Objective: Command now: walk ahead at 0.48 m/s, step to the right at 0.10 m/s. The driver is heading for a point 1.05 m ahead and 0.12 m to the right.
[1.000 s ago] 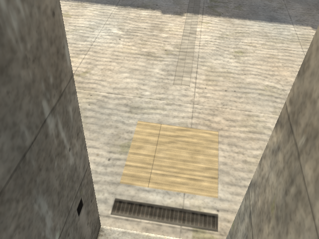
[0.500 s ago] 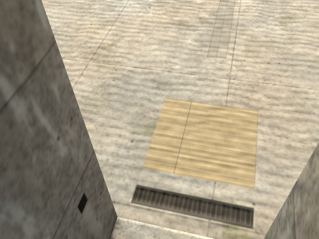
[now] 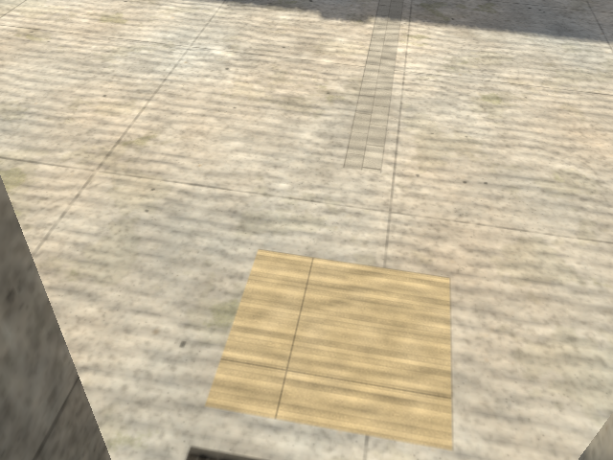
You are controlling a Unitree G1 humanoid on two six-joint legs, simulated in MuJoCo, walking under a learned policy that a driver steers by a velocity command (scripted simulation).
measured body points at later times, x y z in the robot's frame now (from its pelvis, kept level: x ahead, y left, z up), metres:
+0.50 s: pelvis +0.22 -0.08 -0.20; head +0.21 -0.10 +0.25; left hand +0.09 +0.15 -0.33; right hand +0.34 -0.29 -0.34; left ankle +0.40 +0.08 -0.83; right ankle +0.12 -0.12 -0.88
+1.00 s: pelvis +0.51 -0.09 -0.41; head +0.49 -0.08 +0.04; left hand +0.59 +0.15 -0.56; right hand +0.46 -0.34 -0.56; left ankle +0.39 +0.00 -1.09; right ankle +0.68 -0.24 -1.09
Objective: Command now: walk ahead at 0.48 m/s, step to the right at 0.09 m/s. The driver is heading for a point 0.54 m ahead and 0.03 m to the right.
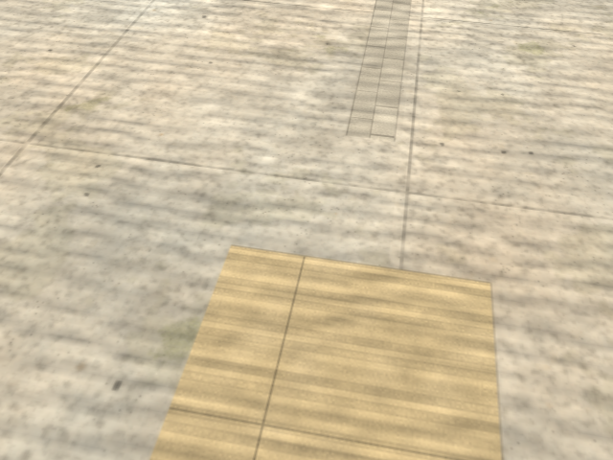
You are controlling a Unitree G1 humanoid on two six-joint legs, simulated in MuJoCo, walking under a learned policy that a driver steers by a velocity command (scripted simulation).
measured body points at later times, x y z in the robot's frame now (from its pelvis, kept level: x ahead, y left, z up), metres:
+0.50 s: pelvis +0.31 -0.08 -0.16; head +0.33 -0.09 +0.29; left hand +0.25 +0.14 -0.30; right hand +0.54 -0.30 -0.24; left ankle +0.50 +0.07 -0.83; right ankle +0.19 -0.14 -0.88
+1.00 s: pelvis +0.52 -0.07 -0.14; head +0.53 -0.08 +0.31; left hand +0.62 +0.16 -0.28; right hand +0.59 -0.30 -0.29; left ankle +0.53 +0.02 -0.88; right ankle +0.56 -0.23 -0.88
